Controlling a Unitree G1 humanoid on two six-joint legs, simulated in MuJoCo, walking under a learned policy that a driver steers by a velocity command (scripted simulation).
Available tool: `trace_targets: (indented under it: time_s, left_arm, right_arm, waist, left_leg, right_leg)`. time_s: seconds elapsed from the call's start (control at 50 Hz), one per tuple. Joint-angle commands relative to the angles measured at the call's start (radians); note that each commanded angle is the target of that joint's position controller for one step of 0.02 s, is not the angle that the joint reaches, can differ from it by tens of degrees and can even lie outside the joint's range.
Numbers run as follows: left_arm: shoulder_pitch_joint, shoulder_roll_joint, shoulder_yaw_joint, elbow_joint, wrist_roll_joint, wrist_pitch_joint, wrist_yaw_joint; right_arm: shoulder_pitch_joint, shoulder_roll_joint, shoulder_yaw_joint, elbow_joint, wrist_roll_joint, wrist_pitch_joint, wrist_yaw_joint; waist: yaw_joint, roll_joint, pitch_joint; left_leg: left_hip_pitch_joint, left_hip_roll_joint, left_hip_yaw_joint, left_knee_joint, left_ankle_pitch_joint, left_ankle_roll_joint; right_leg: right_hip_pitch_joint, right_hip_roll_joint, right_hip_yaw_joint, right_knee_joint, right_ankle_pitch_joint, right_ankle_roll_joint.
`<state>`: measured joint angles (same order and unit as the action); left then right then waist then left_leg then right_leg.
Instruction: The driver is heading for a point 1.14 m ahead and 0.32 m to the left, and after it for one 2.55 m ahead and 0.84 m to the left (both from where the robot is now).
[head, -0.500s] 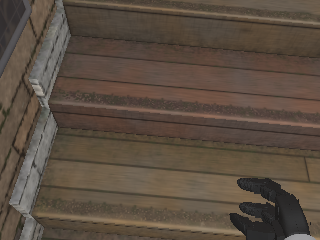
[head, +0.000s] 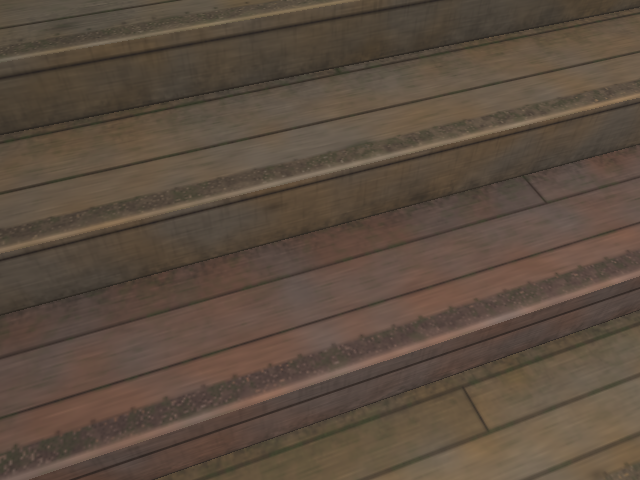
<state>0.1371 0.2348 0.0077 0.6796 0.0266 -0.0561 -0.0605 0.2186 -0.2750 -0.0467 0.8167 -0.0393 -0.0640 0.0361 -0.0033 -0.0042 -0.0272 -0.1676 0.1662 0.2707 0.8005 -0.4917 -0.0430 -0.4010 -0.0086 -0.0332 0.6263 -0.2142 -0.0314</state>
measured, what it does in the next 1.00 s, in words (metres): steps on the spot, turning left: left foot, then right foot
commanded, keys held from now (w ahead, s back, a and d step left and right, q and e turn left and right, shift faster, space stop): q+shift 0.60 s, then e+shift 0.40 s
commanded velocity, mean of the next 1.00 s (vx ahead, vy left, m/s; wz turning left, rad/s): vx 0.00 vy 0.00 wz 0.34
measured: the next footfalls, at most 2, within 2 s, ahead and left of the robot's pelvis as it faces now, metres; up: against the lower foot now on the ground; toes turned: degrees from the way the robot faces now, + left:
left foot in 0.28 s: +0.00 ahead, +0.14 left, +0.00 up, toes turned +14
right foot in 0.82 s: +0.13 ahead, -0.10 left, +0.00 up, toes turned +20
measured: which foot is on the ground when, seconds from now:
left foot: up 0.00-0.26, down 0.28-0.90, up 0.92-1.00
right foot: down 0.00-0.28, up 0.30-0.80, down 0.82-1.00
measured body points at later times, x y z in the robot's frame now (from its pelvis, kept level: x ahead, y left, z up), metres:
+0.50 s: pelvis +0.02 +0.05 +0.01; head +0.03 +0.07 +0.46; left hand +0.14 +0.38 -0.05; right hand +0.17 -0.15 -0.11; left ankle -0.03 +0.12 -0.72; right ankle +0.00 -0.09 -0.53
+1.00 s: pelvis +0.04 +0.00 +0.00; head +0.06 +0.01 +0.45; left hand +0.08 +0.27 -0.11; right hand +0.33 -0.18 -0.06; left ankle -0.07 +0.09 -0.65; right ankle +0.09 -0.11 -0.72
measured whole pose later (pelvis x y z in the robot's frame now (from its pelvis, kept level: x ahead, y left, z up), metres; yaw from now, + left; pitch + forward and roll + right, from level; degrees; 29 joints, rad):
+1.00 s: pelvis +0.04 +0.00 +0.00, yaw +20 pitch +3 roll +2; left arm 0.25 0.20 0.05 0.68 0.01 -0.06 -0.04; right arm 0.14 -0.28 -0.06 0.57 -0.01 -0.06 -0.05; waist 0.03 -0.04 -0.03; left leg -0.45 -0.08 -0.05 1.10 -0.57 -0.08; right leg -0.39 -0.03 0.02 0.66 -0.32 -0.02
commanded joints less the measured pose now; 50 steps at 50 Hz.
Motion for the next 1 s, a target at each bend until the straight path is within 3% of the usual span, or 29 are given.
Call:
trace_targets:
  time_s: [0.02,0.04,0.06,0.12,0.18,0.24,0.26,0.28,0.3,0.32,0.34,0.36,0.38,0.4,0.44,0.52,0.6,0.62,0.68,0.74,0.78,0.8,0.82,0.84,0.86,0.88,0.94,0.96,1.0]
  left_arm:
    - [0.31,0.076,0.032,0.038,0.044,-0.005,0.049]
    - [0.132,0.233,0.086,0.036,-0.053,-0.026,0.035]
    - [0.053,0.183,0.078,-0.012,-0.053,-0.027,0.039]
    - [-0.139,0.201,0.101,-0.119,-0.017,-0.025,0.105]
    - [-0.171,0.201,0.113,-0.13,-0.027,-0.051,0.156]
    - [-0.077,0.235,0.141,-0.08,-0.013,-0.031,0.143]
    - [-0.042,0.225,0.142,-0.048,-0.005,-0.025,0.13]
    - [0.037,0.177,0.135,0.007,0.007,-0.015,0.107]
    - [0.13,0.059,0.111,-0.012,0.02,-0.014,0.101]
    - [0.079,0.057,0.093,-0.118,-0.011,-0.027,0.115]
    - [-0.103,0.106,0.099,-0.134,-0.042,-0.013,0.114]
    - [-0.159,0.108,0.101,-0.152,-0.051,-0.012,0.122]
    - [-0.156,0.162,0.119,-0.149,-0.025,-0.013,0.14]
    - [-0.139,0.17,0.115,-0.156,-0.008,-0.016,0.154]
    - [-0.087,0.145,0.107,-0.186,0.007,-0.009,0.162]
    - [-0.042,0.114,0.072,-0.215,-0.022,0.017,0.175]
    - [-0.099,0.106,0.062,-0.245,0.011,0.019,0.171]
    - [-0.075,0.104,0.055,-0.234,-0.009,0.029,0.166]
    - [-0.056,0.097,0.049,-0.206,-0.003,0.032,0.134]
    - [0.024,0.012,0.03,-0.129,0.009,0.039,0.057]
    - [0.061,-0.1,-0.005,-0.003,0.006,0.053,-0.053]
    - [0.01,-0.041,0.004,-0.006,0.0,0.054,-0.061]
    - [-0.034,0.004,0.015,-0.05,0.001,0.037,-0.04]
    - [-0.023,0.126,0.051,-0.085,-0.005,-0.01,0.009]
    - [-0.151,0.248,0.086,-0.127,0.0,-0.044,0.038]
    - [-0.119,0.237,0.102,-0.118,-0.002,-0.057,0.04]
    - [0.06,0.17,0.112,-0.085,-0.041,-0.039,0.006]
    - [0.152,0.196,0.122,-0.076,-0.028,-0.03,0.014]
    - [0.127,0.177,0.113,-0.084,-0.01,-0.012,0.058]
  right_arm:
    - [0.04,0.043,0.035,-0.05,0.153,0.05,-0.015]
    - [0.022,-0.039,0.0,-0.067,0.038,-0.008,0.035]
    - [0.003,-0.083,-0.021,-0.055,0.015,-0.031,0.037]
    - [-0.008,-0.045,-0.013,-0.1,0.037,-0.03,-0.015]
    - [0.069,0.002,-0.005,-0.102,0.031,0.009,0.015]
    - [0.136,0.037,0.005,-0.097,0.046,0.025,0.043]
    - [0.125,0.021,-0.01,-0.109,0.042,0.021,0.052]
    - [0.098,-0.01,-0.033,-0.131,0.042,-0.001,0.04]
    - [0.061,-0.147,-0.067,-0.172,0.024,-0.027,0.018]
    - [0.146,-0.331,-0.118,-0.197,0.023,-0.054,0.01]
    - [0.255,-0.247,-0.095,-0.105,0.001,-0.072,0.003]
    - [0.197,-0.169,-0.068,-0.101,-0.009,-0.082,0.03]
    - [0.113,-0.11,-0.036,-0.104,-0.001,-0.074,0.043]
    - [0.036,-0.075,-0.019,-0.116,0.019,-0.06,0.052]
    - [-0.035,0.011,0.024,-0.136,0.011,-0.039,0.052]
    - [0.101,-0.062,0.015,-0.111,-0.006,-0.051,0.026]
    - [0.139,-0.026,0.029,-0.112,0.007,-0.064,0.01]
    - [0.101,-0.034,0.031,-0.136,0.015,-0.066,0.006]
    - [0.031,-0.047,0.042,-0.192,0.02,-0.064,-0.011]
    - [-0.225,-0.009,0.075,-0.29,0.07,-0.061,-0.012]
    - [-0.116,-0.012,0.073,-0.2,0.101,-0.021,0.028]
    - [0.041,-0.074,0.044,-0.139,0.096,0.009,0.049]
    - [0.082,-0.132,0.021,-0.103,0.097,0.024,0.056]
    - [0.152,-0.145,-0.006,-0.133,0.071,0.025,0.035]
    - [0.191,-0.102,-0.006,-0.172,0.056,0.012,-0.015]
    - [0.075,-0.094,-0.011,-0.23,0.046,0.005,-0.058]
    - [-0.114,-0.069,-0.037,-0.315,0.065,0.007,-0.105]
    - [-0.153,-0.042,-0.029,-0.353,0.036,-0.006,-0.108]
    - [-0.151,0.023,-0.007,-0.391,-0.011,-0.035,-0.103]
  waist:
    - [0.072,-0.029,-0.273]
    - [0.012,-0.237,-0.135]
    - [0.003,-0.162,-0.152]
    - [-0.06,-0.087,-0.099]
    - [-0.079,-0.084,-0.1]
    - [-0.005,-0.077,-0.04]
    - [0.016,-0.07,-0.031]
    - [0.05,-0.027,-0.048]
    - [0.114,0.189,-0.079]
    - [0.042,0.303,-0.108]
    - [-0.077,0.219,-0.145]
    - [-0.08,0.263,-0.042]
    - [-0.037,0.185,-0.02]
    - [0.007,0.133,-0.034]
    - [0.063,0.067,-0.086]
    - [0.018,0.13,-0.149]
    - [-0.02,0.079,-0.16]
    - [-0.013,0.089,-0.155]
    - [-0.014,0.093,-0.129]
    - [0.106,0.047,-0.118]
    - [0.062,0.013,-0.016]
    - [-0.019,0.042,-0.002]
    - [-0.04,0.117,-0.057]
    - [-0.101,0.076,-0.236]
    - [-0.176,-0.03,-0.332]
    - [-0.122,-0.065,-0.276]
    - [0.019,-0.182,-0.063]
    - [0.074,-0.18,-0.064]
    - [0.045,-0.127,-0.1]
  left_leg:
    - [-0.302,-0.081,-0.299,0.452,-0.123,-0.031]
    - [-0.442,-0.061,-0.272,0.607,-0.2,-0.061]
    - [-0.417,-0.046,-0.312,0.637,-0.222,-0.056]
    - [-0.213,-0.078,-0.291,0.602,-0.095,-0.079]
    - [-0.176,-0.072,-0.27,0.356,0.017,-0.076]
    - [-0.171,-0.066,-0.233,-0.073,0.228,-0.04]
    - [-0.121,-0.105,-0.212,-0.204,0.327,-0.002]
    - [-0.091,-0.17,-0.23,-0.3,0.419,0.055]
    - [-0.064,-0.059,-0.471,-0.373,0.967,0.288]
    - [0.156,0.169,-0.853,-0.458,1.1,0.552]
    - [0.249,0.174,-0.834,-0.451,0.866,0.493]
    - [0.155,0.127,-0.81,-0.425,0.643,0.42]
    - [0.066,0.104,-0.76,-0.418,0.632,0.393]
    - [-0.016,0.089,-0.704,-0.396,0.738,0.388]
    - [-0.054,0.055,-0.65,-0.368,0.834,0.386]
    - [0.024,0.031,-0.693,-0.348,0.933,0.395]
    - [0.092,0.049,-0.755,-0.287,0.974,0.384]
    - [0.08,0.079,-0.734,-0.276,1.01,0.388]
    - [-0.07,0.057,-0.678,-0.282,0.955,0.363]
    - [-0.288,-0.059,-0.554,-0.277,0.814,0.209]
    - [-0.251,-0.083,-0.534,-0.308,0.528,0.169]
    - [-0.169,-0.026,-0.622,-0.336,0.568,0.208]
    - [-0.038,0.001,-0.659,-0.306,0.672,0.247]
    - [0.1,-0.06,-0.58,-0.175,0.686,0.187]
    - [0.138,-0.194,-0.405,-0.105,0.592,0.098]
    - [0.057,-0.23,-0.306,-0.088,0.413,0.043]
    - [-0.311,-0.263,-0.264,0.137,-0.044,-0.046]
    - [-0.408,-0.249,-0.309,0.356,-0.193,-0.06]
    - [-0.453,-0.232,-0.354,0.699,-0.121,-0.039]
  right_leg:
    - [0.528,-0.386,0.316,-0.126,1.402,-0.303]
    - [0.387,-0.292,0.239,-0.066,1.048,-0.251]
    - [0.283,-0.309,0.181,-0.095,0.904,-0.257]
    - [-0.066,-0.325,0.098,-0.292,0.544,-0.232]
    - [0.018,-0.286,0.005,-0.255,0.45,-0.147]
    - [0.167,-0.388,0.059,-0.204,0.277,-0.172]
    - [0.164,-0.392,0.059,-0.171,0.145,-0.154]
    - [0.173,-0.343,0.018,-0.028,-0.046,-0.098]
    - [0.108,-0.139,-0.152,0.225,-0.216,0.026]
    - [-0.207,0.052,-0.096,0.42,-0.497,0.128]
    - [-0.34,0.072,0.062,0.693,-0.487,0.121]
    - [-0.493,0.053,0.129,0.939,-0.415,0.099]
    - [-0.512,0.04,0.132,1.072,-0.347,0.071]
    - [-0.478,0.04,0.123,1.14,-0.297,0.051]
    - [-0.435,0.022,0.123,1.089,-0.234,0.082]
    - [-0.475,0.047,0.073,1.137,-0.28,0.19]
    - [-0.552,0.028,0.1,1.122,-0.307,0.195]
    - [-0.552,0.015,0.095,1.141,-0.283,0.201]
    - [-0.452,-0.023,0.053,1.053,-0.195,0.202]
    - [-0.08,-0.121,-0.001,0.489,-0.095,0.215]
    - [0.06,-0.07,-0.124,-0.029,-0.055,0.239]
    - [0.066,-0.061,-0.086,-0.117,0.067,0.214]
    - [0.051,-0.058,-0.045,-0.208,0.169,0.171]
    - [0.103,-0.116,0.052,-0.065,0.56,0.059]
    - [0.116,-0.142,0.084,-0.019,0.782,-0.096]
    - [0.104,-0.186,0.164,-0.068,0.715,-0.196]
    - [0.206,-0.347,0.505,-0.22,0.429,-0.322]
    - [0.231,-0.38,0.567,-0.234,0.413,-0.34]
    - [0.145,-0.314,0.501,-0.219,0.328,-0.28]
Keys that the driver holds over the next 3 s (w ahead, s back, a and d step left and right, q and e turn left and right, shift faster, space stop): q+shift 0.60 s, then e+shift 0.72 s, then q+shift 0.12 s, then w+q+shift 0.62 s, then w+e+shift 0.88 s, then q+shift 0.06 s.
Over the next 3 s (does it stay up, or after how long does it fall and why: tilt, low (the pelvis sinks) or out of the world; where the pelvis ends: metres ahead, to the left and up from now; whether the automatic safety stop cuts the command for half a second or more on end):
stays up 0.97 0.40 0.44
